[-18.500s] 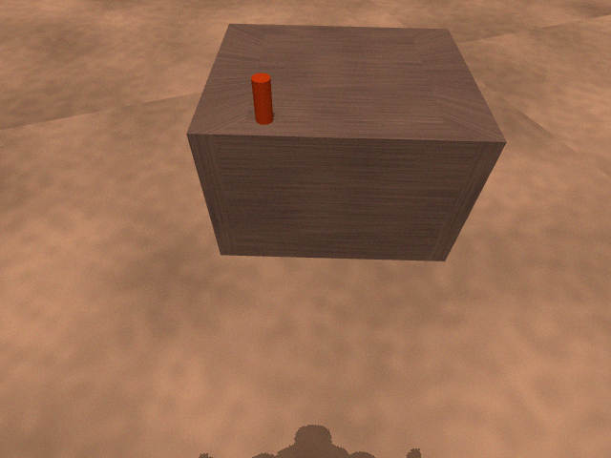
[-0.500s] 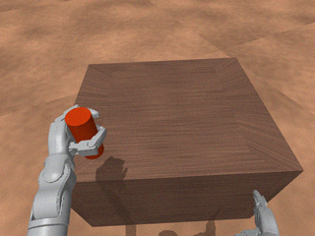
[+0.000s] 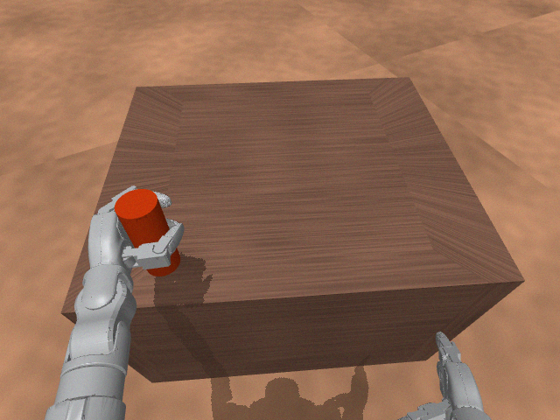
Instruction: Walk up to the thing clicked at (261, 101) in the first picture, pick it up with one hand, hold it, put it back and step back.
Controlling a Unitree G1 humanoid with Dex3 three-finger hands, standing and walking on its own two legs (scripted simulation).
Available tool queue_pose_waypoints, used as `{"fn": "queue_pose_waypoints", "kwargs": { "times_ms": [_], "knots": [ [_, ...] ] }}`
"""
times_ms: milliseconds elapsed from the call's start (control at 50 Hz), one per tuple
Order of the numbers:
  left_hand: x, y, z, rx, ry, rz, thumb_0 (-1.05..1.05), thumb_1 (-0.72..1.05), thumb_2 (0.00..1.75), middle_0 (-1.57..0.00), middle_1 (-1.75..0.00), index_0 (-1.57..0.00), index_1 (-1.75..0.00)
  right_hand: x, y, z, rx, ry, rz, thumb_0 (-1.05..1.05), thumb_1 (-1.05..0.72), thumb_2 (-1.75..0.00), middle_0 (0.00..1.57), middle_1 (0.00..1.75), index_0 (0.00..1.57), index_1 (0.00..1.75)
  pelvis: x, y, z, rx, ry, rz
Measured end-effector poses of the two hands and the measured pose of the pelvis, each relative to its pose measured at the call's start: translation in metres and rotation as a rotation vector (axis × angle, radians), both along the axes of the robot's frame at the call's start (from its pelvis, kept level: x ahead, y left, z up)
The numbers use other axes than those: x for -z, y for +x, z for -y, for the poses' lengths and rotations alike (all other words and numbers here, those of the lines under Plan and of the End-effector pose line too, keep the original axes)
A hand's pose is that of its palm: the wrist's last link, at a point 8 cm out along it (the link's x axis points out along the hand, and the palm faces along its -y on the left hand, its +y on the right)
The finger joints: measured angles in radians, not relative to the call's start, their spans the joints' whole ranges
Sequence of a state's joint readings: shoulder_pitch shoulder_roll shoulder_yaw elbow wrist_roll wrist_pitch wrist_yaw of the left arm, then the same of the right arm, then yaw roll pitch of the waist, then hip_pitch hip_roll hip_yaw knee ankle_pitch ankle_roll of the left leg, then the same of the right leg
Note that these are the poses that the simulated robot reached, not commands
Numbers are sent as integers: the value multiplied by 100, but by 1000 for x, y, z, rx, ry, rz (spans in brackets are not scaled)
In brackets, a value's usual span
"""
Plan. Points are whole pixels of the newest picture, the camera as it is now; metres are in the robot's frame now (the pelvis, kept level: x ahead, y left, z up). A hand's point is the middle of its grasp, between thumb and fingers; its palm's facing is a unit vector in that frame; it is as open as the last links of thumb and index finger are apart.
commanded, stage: crouch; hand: left
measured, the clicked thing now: (151, 235) +0.36 +0.18 +0.07
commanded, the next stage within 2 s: lower in 0.58 s
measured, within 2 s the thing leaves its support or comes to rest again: rests again in 1.48 s
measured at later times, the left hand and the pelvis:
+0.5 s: hand (169, 231) +0.40 +0.18 +0.01, palm faces +0.14 -0.99 -0.01, open 7.2 cm; pelvis -0.01 +0.00 -0.03, yaw -1 degrees
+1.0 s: hand (175, 242) +0.42 +0.18 -0.04, palm faces +0.15 -0.99 -0.01, open 7.2 cm; pelvis -0.02 +0.00 -0.06, yaw -1 degrees
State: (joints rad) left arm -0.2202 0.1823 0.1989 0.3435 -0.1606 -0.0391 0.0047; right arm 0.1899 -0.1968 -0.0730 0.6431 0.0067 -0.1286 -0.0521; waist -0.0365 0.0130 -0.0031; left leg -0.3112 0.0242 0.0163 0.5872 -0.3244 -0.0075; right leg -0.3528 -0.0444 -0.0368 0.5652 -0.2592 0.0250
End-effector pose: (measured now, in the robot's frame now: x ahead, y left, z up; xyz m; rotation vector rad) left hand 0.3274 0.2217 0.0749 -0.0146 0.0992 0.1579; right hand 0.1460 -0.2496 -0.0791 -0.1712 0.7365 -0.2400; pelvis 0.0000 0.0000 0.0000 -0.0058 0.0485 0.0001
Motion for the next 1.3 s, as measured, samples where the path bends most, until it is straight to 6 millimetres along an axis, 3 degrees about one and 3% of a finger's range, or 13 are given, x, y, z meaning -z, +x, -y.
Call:
{"fn": "queue_pose_waypoints", "kwargs": {
  "times_ms": [300,680,780,1060,1300],
  "knots": [
    [44,36,-2,15,13,27,-5,-6,111,-89,-105,-90,-106,-1,-22,19,19,-94,-9,-1,52,-5,6,5,6,5,20,-12,-3,12,-3,-104],
    [73,56,-8,17,24,43,-5,-7,112,-89,-105,-91,-106,-3,-21,-2,-63,-88,23,-1,51,-6,6,5,6,5,39,-14,-6,9,-16,-182],
    [78,60,-8,15,20,48,-5,-7,112,-89,-105,-91,-106,-3,-22,-3,-70,-88,20,0,51,-6,6,5,6,5,43,-13,-7,9,-17,-198],
    [122,61,-10,-1,20,32,-5,-6,111,-89,-105,-90,-107,0,-21,-2,-112,-125,17,0,51,-6,6,5,6,5,63,-17,-3,6,-22,-263],
    [142,66,-12,-11,25,38,-5,-6,111,-88,-105,-90,-107,0,-21,2,-124,-155,24,0,51,-6,6,5,6,5,77,-18,-1,1,-26,-301]
  ]
}}
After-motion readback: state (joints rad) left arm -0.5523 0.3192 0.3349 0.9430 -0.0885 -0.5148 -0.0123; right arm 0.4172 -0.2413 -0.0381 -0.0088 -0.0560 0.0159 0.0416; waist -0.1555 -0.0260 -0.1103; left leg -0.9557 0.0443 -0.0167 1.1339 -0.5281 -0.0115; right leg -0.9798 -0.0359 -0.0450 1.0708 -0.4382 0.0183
